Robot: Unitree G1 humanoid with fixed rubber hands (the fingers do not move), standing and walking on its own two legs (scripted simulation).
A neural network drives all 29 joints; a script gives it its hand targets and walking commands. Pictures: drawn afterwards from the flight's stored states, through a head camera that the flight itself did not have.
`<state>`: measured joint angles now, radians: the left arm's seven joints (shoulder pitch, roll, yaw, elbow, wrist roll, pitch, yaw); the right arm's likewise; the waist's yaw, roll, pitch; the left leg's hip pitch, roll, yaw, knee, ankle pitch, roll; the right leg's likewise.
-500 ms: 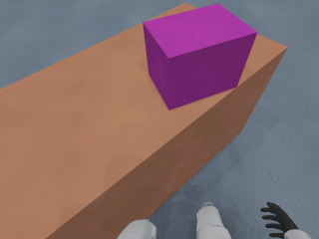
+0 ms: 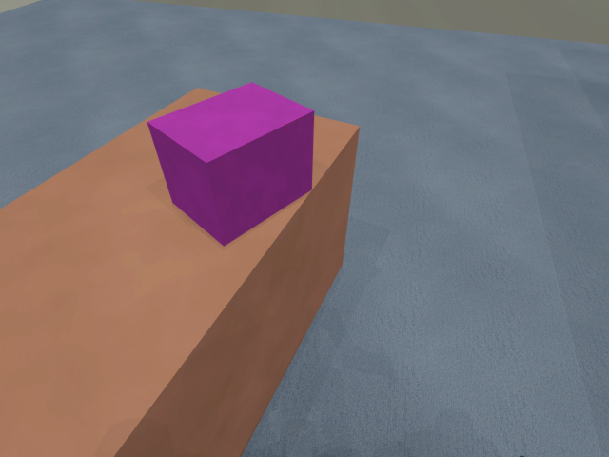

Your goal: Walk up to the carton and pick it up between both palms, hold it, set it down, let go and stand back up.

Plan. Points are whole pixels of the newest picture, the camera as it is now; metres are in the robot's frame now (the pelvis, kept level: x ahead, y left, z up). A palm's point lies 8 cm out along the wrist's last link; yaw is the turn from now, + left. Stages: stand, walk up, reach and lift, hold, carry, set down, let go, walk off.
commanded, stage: walk up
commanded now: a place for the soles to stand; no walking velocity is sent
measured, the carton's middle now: (238, 159) +0.72 +0.14 +0.01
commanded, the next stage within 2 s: none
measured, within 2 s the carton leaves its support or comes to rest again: neither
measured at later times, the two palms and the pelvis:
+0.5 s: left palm out of the picture +0.01 +0.30 -0.11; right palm out of the picture +0.09 -0.30 -0.12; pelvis +0.05 +0.02 -0.01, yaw -8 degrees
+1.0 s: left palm out of the picture +0.07 +0.27 -0.14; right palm out of the picture +0.15 -0.34 -0.13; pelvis +0.07 -0.01 -0.03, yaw -13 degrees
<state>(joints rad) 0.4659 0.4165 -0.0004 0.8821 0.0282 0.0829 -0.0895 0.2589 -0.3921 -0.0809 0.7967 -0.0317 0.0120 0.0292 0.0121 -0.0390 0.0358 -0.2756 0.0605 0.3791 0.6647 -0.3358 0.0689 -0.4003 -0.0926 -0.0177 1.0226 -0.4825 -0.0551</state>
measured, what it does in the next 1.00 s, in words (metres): steps on the spot: right foot, then left foot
